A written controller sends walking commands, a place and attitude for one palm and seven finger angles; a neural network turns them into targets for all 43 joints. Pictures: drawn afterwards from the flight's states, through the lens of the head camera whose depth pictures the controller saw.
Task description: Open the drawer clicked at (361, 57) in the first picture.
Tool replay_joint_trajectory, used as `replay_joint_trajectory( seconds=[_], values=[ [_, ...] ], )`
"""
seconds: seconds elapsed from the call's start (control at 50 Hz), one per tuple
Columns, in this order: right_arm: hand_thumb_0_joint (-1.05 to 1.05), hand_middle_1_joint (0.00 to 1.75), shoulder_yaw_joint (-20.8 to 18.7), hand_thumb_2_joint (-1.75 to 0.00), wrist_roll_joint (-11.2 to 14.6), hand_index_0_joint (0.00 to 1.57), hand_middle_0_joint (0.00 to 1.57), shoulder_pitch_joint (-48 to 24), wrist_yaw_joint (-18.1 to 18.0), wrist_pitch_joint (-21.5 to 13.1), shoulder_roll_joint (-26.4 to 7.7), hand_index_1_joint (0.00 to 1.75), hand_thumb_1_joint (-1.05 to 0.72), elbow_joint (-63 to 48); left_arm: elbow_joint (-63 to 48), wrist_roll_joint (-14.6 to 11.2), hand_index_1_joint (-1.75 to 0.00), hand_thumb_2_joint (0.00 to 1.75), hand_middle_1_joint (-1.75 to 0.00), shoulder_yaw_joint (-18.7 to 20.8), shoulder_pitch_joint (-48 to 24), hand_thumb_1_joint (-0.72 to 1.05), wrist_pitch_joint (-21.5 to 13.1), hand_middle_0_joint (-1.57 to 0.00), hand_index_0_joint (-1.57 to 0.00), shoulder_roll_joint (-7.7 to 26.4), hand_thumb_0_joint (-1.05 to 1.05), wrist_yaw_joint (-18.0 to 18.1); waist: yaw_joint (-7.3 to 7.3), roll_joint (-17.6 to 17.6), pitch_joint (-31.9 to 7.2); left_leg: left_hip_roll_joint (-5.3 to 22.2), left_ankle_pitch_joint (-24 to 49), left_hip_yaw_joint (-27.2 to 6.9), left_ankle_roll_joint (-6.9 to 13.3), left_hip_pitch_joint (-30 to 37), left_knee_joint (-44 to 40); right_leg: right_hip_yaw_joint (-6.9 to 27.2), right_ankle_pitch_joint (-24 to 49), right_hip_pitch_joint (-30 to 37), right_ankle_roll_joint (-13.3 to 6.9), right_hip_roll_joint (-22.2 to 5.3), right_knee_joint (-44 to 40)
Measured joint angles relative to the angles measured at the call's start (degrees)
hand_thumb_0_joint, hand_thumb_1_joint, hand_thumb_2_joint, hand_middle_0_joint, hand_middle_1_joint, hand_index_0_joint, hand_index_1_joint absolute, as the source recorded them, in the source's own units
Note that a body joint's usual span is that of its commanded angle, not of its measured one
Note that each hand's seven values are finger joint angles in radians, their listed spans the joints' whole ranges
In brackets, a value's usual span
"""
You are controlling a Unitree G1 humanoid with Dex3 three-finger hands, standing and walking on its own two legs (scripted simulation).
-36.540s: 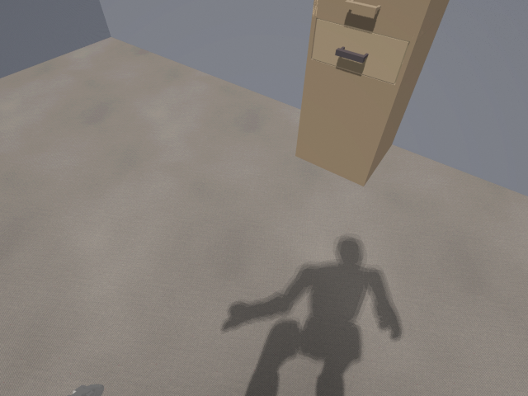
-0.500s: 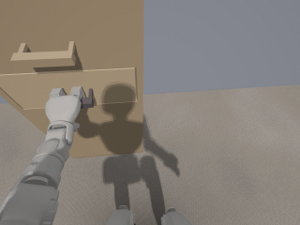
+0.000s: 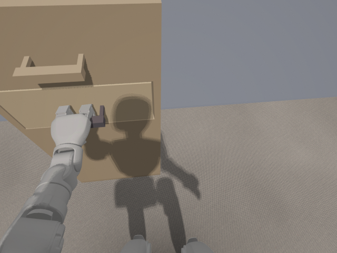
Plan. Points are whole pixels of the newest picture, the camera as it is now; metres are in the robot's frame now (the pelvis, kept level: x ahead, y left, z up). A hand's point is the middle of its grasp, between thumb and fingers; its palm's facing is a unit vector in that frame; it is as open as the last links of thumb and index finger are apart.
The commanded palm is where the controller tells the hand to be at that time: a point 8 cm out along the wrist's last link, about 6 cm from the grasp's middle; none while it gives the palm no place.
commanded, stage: pull the drawer open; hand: left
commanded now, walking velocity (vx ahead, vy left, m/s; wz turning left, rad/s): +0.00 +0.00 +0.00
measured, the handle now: (81, 116) +0.47 +0.24 -0.02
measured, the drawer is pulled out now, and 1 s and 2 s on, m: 0.00 0.08 0.30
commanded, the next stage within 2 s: open the thumb to release the handle in 1.92 s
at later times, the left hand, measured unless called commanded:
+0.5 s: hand (78, 156) +0.36 +0.23 -0.04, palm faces -0.02 -0.07 -1.00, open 5.6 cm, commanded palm +0.34 +0.23 +0.02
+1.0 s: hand (77, 165) +0.33 +0.23 -0.04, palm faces -0.03 -0.08 -1.00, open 5.6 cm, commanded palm +0.28 +0.23 +0.02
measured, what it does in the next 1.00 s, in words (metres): stands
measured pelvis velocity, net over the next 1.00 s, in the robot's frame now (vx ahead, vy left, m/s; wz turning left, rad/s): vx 0.00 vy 0.00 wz -0.02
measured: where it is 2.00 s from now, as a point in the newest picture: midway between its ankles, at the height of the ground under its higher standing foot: outside the picture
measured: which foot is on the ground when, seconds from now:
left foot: down 0.00-1.00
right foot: down 0.00-1.00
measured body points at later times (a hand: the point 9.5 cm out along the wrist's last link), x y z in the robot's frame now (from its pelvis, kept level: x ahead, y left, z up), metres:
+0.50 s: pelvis +0.02 +0.01 +0.01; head +0.10 +0.02 +0.45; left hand +0.35 +0.23 +0.02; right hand +0.14 -0.25 -0.11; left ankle -0.01 +0.08 -0.67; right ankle -0.02 -0.11 -0.67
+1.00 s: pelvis +0.00 +0.00 +0.01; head +0.08 +0.00 +0.45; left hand +0.33 +0.23 +0.02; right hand +0.09 -0.27 -0.12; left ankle -0.01 +0.08 -0.67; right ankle -0.02 -0.11 -0.67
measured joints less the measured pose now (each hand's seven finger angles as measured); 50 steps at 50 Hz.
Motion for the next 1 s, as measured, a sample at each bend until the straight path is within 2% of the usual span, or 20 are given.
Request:
replay_joint_trajectory(
  seconds=[0.14,0.42,0.62,0.82,1.0],
  values=[
    [0.01,0.29,-0.34,-0.9,0.2,0.2,0.2,-0.22,0.59,0.36,0.16,0.3,-0.9,-1.02,-6.53,-0.94,-1.35,0.76,-1.34,-0.09,6.27,0.72,1.41,-0.3,-0.42,-0.75,0.01,-0.06,0.07,0.14,0.1,0.33,-0.26,0.71,0.22,2.3,-1.49,0.88,0.21,2.15,0.24,0.29,-1.75],
    [0.01,0.29,-0.18,-0.9,-0.01,0.2,0.2,-2.8,1.39,-0.31,0.42,0.3,-0.9,-2.55,-18.91,-1.22,-1.35,0.76,-1.34,-4.05,19.19,0.72,5.64,-0.29,-0.42,-3.91,0.01,1.2,1.26,0.08,0.2,-0.01,-0.51,0.61,0.52,7.41,-4.11,0.7,0.33,7.51,0.46,-0.19,-4.83],
    [0.01,0.29,0.17,-0.9,-0.38,0.2,0.2,-5.35,0.08,-0.79,0.53,0.3,-0.9,-1.95,-14.09,0.35,-1.35,0.8,-1.33,-6.04,13.94,0.7,5.37,-0.32,-0.42,-4.7,0.0,1.51,2.84,0.0,0.26,-0.75,-0.59,-0.57,0.3,5.54,-1.73,-0.85,-0.66,6.07,0.25,-0.92,-2.29],
    [0.01,0.29,0.7,-0.9,0.11,0.2,0.2,-3.7,-0.6,-0.79,1.03,0.3,-0.9,-1.56,-10.51,-0.59,-1.35,0.77,-1.32,-3.63,11.62,0.71,3.17,-0.31,-0.42,-3.33,0.01,-0.15,2.19,0.03,0.46,-0.31,0.3,-0.1,-0.13,4.78,-1.51,-0.48,0.08,4.7,-0.23,-0.55,-1.23],
    [0.01,0.29,-0.18,-0.9,0.5,0.2,0.2,-1.26,0.31,-0.85,0.11,0.3,-0.9,-1.72,-19.06,-2.02,-1.34,0.76,-1.34,-1.88,21.91,0.72,3.25,-0.29,-0.41,-3.19,0.02,0.87,1.27,0.19,0.44,0.39,0.46,1.27,-0.24,6.86,-3.3,1.03,0.68,6.05,-0.29,0.08,-2.55]
  ],
)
